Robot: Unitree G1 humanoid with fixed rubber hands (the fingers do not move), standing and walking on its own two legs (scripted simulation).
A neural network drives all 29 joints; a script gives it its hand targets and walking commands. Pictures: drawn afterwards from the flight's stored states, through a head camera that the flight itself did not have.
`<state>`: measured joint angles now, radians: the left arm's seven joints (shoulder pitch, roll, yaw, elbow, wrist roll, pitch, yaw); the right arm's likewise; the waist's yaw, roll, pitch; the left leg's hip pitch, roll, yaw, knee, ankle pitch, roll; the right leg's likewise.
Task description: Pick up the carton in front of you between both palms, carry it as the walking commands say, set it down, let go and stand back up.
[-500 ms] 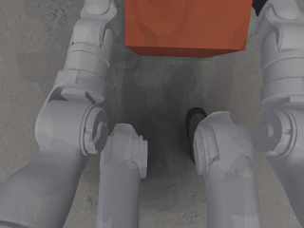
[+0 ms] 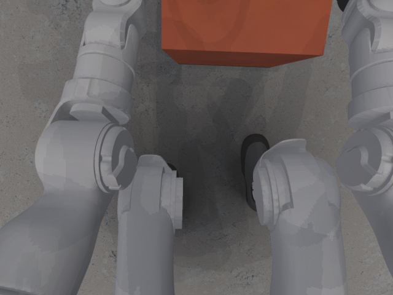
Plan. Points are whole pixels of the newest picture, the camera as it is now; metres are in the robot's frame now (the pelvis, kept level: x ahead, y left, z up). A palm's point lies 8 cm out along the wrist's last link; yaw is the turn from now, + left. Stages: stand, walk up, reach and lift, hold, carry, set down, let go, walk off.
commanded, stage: set down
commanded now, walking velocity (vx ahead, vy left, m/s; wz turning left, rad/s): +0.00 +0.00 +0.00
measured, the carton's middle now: out of the picture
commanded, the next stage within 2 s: let go in 1.58 s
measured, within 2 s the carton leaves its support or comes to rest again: neither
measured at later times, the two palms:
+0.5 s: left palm out of the picture +0.58 +0.09 -0.20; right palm out of the picture +0.52 -0.30 -0.20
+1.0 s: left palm out of the picture +0.60 +0.08 -0.03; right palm out of the picture +0.54 -0.30 -0.03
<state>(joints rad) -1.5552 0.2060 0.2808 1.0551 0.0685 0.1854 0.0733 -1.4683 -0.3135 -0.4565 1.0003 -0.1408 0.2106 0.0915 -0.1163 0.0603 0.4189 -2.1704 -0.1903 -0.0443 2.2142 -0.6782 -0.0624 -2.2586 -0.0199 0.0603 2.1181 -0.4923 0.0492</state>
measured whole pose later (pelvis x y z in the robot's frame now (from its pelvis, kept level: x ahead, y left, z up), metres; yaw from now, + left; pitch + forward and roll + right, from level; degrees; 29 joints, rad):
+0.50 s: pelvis +0.00 -0.01 -0.01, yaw +0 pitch +34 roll +0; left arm -1.58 0.38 -0.01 1.07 -0.20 0.12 0.13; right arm -1.53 -0.48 -0.29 1.20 0.15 0.02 -0.03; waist -0.10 0.03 0.52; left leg -2.17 -0.12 -0.04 2.26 -0.69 -0.05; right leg -2.26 -0.05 0.02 2.17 -0.51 0.01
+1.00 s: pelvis +0.00 -0.01 +0.07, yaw +0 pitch +44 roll +2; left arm -1.48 0.31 0.19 1.04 -0.07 0.21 0.13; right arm -1.41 -0.38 -0.31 1.03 0.07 0.16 -0.04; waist -0.10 0.04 0.13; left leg -2.08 -0.07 -0.02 1.93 -0.62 -0.04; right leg -2.18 0.00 0.04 1.86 -0.44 0.01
